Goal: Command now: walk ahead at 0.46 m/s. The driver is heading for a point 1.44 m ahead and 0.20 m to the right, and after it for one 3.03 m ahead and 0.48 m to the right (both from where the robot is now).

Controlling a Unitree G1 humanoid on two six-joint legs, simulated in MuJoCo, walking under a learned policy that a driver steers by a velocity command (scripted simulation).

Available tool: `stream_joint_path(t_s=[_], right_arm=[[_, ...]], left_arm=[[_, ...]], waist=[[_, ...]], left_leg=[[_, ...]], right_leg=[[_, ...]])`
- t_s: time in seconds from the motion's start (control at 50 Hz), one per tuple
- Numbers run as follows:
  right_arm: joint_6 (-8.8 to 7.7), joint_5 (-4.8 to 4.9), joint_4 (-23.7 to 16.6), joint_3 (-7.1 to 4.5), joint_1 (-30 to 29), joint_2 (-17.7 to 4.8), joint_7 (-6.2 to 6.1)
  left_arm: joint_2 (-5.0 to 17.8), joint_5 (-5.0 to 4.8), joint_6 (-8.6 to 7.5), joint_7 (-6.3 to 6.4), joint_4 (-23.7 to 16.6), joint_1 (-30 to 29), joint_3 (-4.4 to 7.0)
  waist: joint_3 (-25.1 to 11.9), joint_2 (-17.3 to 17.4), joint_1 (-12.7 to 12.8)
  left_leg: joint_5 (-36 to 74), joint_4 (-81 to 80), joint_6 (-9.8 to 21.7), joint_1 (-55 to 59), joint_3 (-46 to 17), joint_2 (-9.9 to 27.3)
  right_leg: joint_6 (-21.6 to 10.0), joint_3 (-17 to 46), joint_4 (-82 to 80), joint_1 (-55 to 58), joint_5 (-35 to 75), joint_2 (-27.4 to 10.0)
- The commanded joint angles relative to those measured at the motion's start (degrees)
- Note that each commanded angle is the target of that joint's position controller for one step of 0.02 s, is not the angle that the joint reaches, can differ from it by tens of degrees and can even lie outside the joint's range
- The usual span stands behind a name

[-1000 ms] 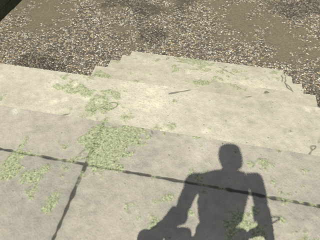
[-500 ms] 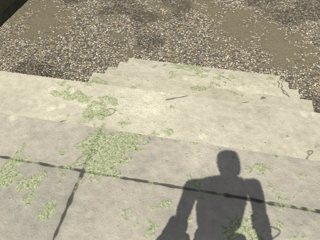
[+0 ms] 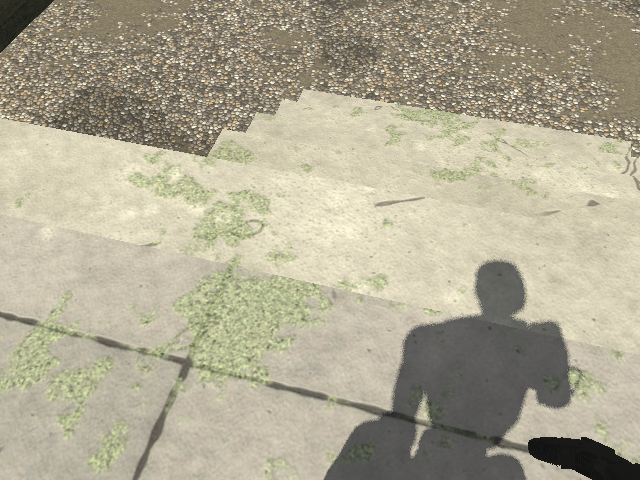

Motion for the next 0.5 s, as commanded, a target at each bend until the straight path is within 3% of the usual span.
stream_joint_path(t_s=[0.02,0.04,0.06,0.08,0.1,0.12,0.14,0.16,0.18,0.2,0.24,0.32,0.4,0.46,0.5], right_arm=[[-0.65,0.08,-1.2,-3.06,7.5,-8.5,-0.13],[-0.32,0.32,1.7,-4.39,17.5,-10.8,-0.58],[0.19,-0.52,3.6,-5.56,27.7,-15.9,-1.35],[0.23,-1.55,4.6,-5.03,29.7,-16.5,-0.64],[-0.1,-0.92,4.4,-3.72,25.6,-11.4,-0.42],[-0.5,-0.6,3.3,-2.91,19.8,-8.7,-0.5],[-0.99,-1.0,2.2,-2.34,15.0,-7.3,-0.3],[-1.33,-1.79,2.0,-1.9,12.5,-5.7,-0.01],[-1.51,-2.39,2.5,-1.49,12.0,-4.6,0.09],[-1.55,-2.29,3.1,-1.37,12.6,-4.3,0.07],[-1.68,-1.96,4.2,-1.44,14.5,-5.5,-0.57],[-1.25,-1.97,5.1,-1.83,19.3,-8.1,-2.31],[-0.79,-1.2,5.8,-1.87,24.0,-9.1,-2.88],[-0.04,-0.76,7.1,-2.09,27.9,-9.6,-2.95],[0.69,-0.68,7.6,-2.42,29.1,-10.0,-3.07]], left_arm=[[10.6,0.06,0.32,0.31,-2.3,-1.7,2.22],[10.4,0.48,0.57,0.22,-3.2,-2.8,2.02],[7.6,1.84,0.38,-0.03,-4.8,-2.2,1.01],[-1.3,0.24,-1.01,-0.79,-4.5,5.0,-1.06],[5.1,-1.5,-2.47,-0.94,-5.2,-1.3,0.47],[8.1,-2.52,-3.17,-0.91,-7.4,-7.5,1.35],[8.3,-2.07,-3.29,-0.34,-7.9,-10.2,1.53],[8.1,-1.12,-2.81,0.13,-8.0,-10.8,2.2],[6.8,-0.81,-1.96,0.18,-8.0,-9.0,2.28],[5.4,-0.84,-1.21,0.27,-8.0,-8.1,2.28],[5.2,-0.71,-0.24,0.43,-9.3,-10.3,2.46],[6.2,0.41,-0.25,0.12,-13.1,-20.4,2.68],[4.8,0.0,-0.83,-1.06,-15.5,-29.5,1.72],[5.0,-0.51,-1.05,-2.19,-17.4,-34.4,1.21],[5.9,-0.62,-1.33,-2.98,-18.7,-36.1,1.21]], waist=[[-2.3,-9.4,-10.3],[-8.1,-9.1,-14.9],[-16.9,0.9,-16.8],[-26.5,16.9,-11.6],[-18.6,11.3,-12.7],[-9.6,8.0,-11.3],[-6.1,1.4,-9.1],[-3.9,0.5,-7.0],[-3.7,2.2,-4.9],[-3.1,3.3,-4.1],[-0.4,3.4,-3.5],[2.0,1.5,-5.4],[2.6,1.5,-8.5],[3.8,1.6,-10.2],[3.9,2.1,-9.9]], left_leg=[[-1.4,-0.7,3.2,18.8,2.6,-4.1],[-1.3,0.0,5.0,33.1,0.7,-2.7],[-5.9,0.2,8.6,50.6,-16.1,10.6],[-20.8,-12.1,17.6,62.1,-45.7,22.4],[-24.7,-17.1,14.3,55.7,-45.6,19.4],[-20.4,-17.7,11.7,46.2,-35.5,17.7],[-12.4,-19.0,10.4,36.4,-28.4,15.9],[-7.5,-20.1,9.6,29.1,-22.9,13.7],[-6.5,-21.7,9.3,25.1,-19.4,12.0],[-6.5,-23.2,9.5,22.9,-17.5,11.2],[-5.7,-25.8,10.2,19.7,-14.5,10.8],[-1.4,-27.2,10.1,22.5,-11.4,10.5],[1.2,-26.8,7.8,24.9,-6.7,8.4],[1.1,-24.4,7.6,31.4,-6.7,10.5],[3.3,-21.8,7.0,36.2,-7.4,12.7]], right_leg=[[-6.6,1.8,13.3,-7.3,58.2,-11.9],[-4.9,0.6,25.4,-14.0,57.7,-9.7],[-3.2,-1.2,45.5,-28.1,34.2,-5.0],[-1.0,4.9,63.9,-44.5,-8.9,5.1],[-2.6,9.4,70.2,-50.5,-8.3,2.0],[-3.8,7.0,70.3,-53.5,-3.0,-0.9],[-4.1,5.9,67.6,-50.0,2.8,-4.1],[-4.1,5.3,64.6,-46.8,5.7,-5.9],[-4.3,5.9,62.8,-43.3,7.3,-7.3],[-4.2,5.6,60.9,-42.1,7.5,-7.7],[-3.4,4.7,56.6,-43.9,8.6,-8.5],[-1.0,3.8,43.1,-51.6,20.7,-8.8],[-0.9,0.4,28.3,-47.8,29.7,-5.5],[-1.3,0.2,23.1,-48.9,28.2,-4.4],[-2.5,0.5,20.8,-49.5,24.2,-3.9]])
